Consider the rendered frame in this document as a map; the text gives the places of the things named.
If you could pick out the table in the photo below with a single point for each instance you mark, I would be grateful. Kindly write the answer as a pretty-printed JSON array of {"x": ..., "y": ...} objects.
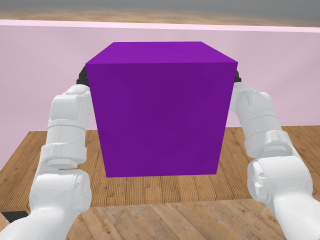
[{"x": 229, "y": 182}]

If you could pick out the robot right upper arm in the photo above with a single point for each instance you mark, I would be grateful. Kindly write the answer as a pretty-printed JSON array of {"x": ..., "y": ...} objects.
[{"x": 283, "y": 184}]

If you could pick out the carton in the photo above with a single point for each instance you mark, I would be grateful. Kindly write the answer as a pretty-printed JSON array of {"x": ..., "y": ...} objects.
[{"x": 161, "y": 108}]

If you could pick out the left robot forearm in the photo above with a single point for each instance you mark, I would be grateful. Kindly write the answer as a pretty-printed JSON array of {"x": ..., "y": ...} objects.
[{"x": 67, "y": 127}]

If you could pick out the right robot hand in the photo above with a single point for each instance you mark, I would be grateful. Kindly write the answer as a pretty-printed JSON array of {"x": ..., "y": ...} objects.
[{"x": 237, "y": 78}]

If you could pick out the robot left upper arm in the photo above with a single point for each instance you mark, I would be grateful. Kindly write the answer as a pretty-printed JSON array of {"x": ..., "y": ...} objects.
[{"x": 57, "y": 198}]

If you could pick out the right robot forearm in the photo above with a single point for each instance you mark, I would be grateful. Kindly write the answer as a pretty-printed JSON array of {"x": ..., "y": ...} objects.
[{"x": 263, "y": 134}]

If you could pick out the left robot hand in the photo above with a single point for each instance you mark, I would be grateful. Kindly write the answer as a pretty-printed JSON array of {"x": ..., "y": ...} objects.
[{"x": 83, "y": 78}]

